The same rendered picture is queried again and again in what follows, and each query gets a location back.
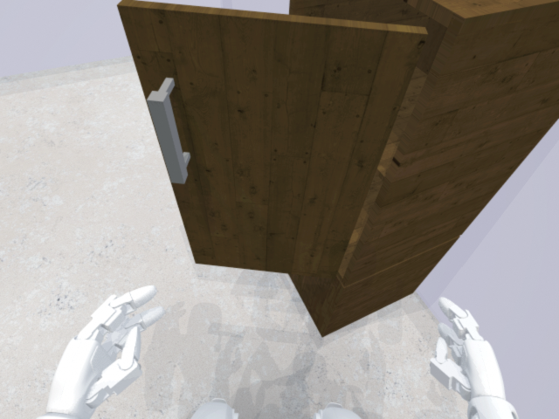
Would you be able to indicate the right robot hand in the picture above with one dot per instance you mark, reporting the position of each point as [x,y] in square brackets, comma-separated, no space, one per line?
[476,371]

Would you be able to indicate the handle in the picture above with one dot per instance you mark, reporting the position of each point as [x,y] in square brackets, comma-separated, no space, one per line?
[164,121]

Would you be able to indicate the cupboard door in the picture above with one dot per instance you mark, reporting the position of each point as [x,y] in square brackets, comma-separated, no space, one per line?
[285,118]

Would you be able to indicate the robot right forearm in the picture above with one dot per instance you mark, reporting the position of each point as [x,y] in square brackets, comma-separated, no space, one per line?
[490,407]

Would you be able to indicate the left robot hand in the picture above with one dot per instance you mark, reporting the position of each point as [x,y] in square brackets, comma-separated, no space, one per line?
[75,388]

